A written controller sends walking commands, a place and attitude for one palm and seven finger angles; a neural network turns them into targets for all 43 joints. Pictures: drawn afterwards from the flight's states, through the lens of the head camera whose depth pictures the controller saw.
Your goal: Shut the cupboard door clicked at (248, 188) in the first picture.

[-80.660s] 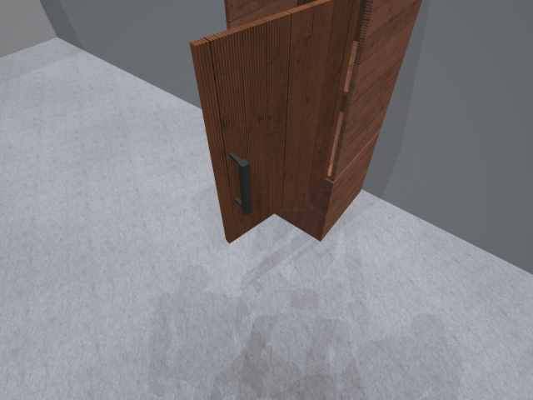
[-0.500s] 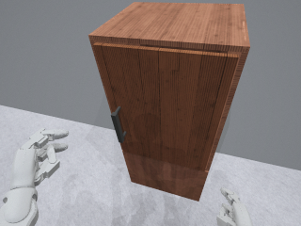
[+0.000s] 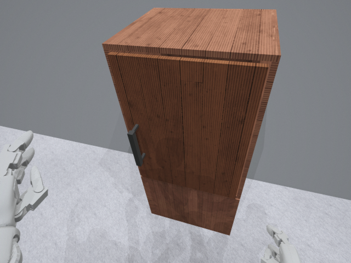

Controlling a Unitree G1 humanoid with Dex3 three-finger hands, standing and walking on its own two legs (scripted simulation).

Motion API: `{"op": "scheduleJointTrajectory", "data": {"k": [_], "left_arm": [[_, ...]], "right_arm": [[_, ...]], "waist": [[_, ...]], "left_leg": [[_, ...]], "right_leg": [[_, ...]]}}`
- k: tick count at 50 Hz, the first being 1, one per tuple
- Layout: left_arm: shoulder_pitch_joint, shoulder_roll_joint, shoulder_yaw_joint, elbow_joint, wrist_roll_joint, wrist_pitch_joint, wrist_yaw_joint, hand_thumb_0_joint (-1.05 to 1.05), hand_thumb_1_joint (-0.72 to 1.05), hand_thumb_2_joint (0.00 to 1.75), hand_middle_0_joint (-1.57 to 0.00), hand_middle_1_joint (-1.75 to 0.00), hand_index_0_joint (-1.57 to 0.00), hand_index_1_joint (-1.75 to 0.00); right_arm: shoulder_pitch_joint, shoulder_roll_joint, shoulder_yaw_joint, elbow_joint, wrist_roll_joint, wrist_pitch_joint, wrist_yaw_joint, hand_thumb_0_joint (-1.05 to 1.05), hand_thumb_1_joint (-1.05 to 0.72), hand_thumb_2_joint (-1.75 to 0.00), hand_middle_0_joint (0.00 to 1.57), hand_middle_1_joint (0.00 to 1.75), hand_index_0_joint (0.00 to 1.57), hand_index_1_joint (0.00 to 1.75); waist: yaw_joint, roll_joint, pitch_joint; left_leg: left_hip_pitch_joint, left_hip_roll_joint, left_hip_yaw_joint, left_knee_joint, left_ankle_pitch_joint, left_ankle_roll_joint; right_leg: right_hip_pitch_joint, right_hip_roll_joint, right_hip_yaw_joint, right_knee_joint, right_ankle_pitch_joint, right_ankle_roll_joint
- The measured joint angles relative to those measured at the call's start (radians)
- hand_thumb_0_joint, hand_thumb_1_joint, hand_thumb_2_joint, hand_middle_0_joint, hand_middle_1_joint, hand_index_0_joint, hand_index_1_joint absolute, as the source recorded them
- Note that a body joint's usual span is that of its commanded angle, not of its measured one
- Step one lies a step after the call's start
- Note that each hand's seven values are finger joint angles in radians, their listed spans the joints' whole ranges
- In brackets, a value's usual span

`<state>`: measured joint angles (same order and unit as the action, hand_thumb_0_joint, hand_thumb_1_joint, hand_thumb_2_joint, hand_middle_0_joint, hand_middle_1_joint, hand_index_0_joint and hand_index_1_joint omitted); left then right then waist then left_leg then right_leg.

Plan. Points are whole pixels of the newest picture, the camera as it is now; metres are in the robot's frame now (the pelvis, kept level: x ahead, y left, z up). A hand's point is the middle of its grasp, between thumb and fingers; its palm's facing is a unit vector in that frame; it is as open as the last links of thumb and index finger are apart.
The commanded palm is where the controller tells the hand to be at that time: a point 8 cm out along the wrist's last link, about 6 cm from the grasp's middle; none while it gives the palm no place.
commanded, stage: draw the hand back to the body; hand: left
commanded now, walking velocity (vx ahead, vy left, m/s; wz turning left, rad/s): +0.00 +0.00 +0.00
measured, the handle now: (137, 145) +0.54 +0.23 -0.10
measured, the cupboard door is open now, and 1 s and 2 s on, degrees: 0 0 0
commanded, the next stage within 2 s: step back with the hand held close in 0.04 s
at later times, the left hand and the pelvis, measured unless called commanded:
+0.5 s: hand (25, 194) +0.18 +0.29 +0.15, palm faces +0.41 -0.76 -0.50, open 7.4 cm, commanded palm +0.12 +0.33 +0.17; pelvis -0.02 +0.03 +0.00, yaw +0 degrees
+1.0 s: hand out of the picture +0.12 +0.30 +0.16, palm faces +0.48 -0.76 -0.45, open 7.4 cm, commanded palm +0.06 +0.34 +0.17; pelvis -0.08 +0.03 -0.02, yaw +0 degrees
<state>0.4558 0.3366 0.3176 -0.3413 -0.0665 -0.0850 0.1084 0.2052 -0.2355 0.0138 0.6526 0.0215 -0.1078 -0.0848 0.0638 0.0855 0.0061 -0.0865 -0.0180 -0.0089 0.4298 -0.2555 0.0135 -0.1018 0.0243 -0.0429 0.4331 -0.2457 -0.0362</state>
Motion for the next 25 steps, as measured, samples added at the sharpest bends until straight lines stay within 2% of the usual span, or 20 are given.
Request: {"op": "scheduleJointTrajectory", "data": {"k": [9, 16, 25], "left_arm": [[0.000, 0.009, 0.018, -0.001, -0.001, -0.017, -0.002, 0.02, 0.89, 0.90, -0.21, -0.30, -0.21, -0.31], [0.042, 0.021, 0.049, -0.013, 0.008, -0.073, 0.010, 0.02, 0.89, 0.90, -0.21, -0.30, -0.21, -0.31], [0.090, 0.074, 0.071, -0.077, 0.004, -0.058, 0.029, 0.02, 0.89, 0.90, -0.21, -0.30, -0.21, -0.31]], "right_arm": [[-0.001, 0.006, -0.001, 0.000, -0.001, -0.011, 0.004, 0.02, -0.90, -0.90, 0.20, 0.30, 0.20, 0.30], [-0.004, -0.020, -0.023, -0.028, 0.000, 0.047, 0.019, 0.02, -0.90, -0.90, 0.21, 0.30, 0.20, 0.30], [-0.005, -0.025, -0.037, -0.062, 0.001, 0.111, -0.011, 0.02, -0.90, -0.90, 0.20, 0.30, 0.20, 0.30]], "waist": [[-0.006, 0.000, 0.006], [-0.049, 0.012, -0.026], [-0.052, -0.030, -0.002]], "left_leg": [[0.004, 0.003, 0.005, -0.008, 0.007, -0.001], [-0.131, 0.004, -0.022, 0.087, -0.020, 0.008], [-0.167, -0.036, 0.017, 0.070, 0.010, 0.038]], "right_leg": [[0.003, 0.003, 0.005, -0.011, 0.011, 0.000], [-0.088, 0.004, -0.024, 0.010, 0.013, 0.005], [-0.164, -0.039, 0.013, 0.066, 0.014, 0.040]]}}
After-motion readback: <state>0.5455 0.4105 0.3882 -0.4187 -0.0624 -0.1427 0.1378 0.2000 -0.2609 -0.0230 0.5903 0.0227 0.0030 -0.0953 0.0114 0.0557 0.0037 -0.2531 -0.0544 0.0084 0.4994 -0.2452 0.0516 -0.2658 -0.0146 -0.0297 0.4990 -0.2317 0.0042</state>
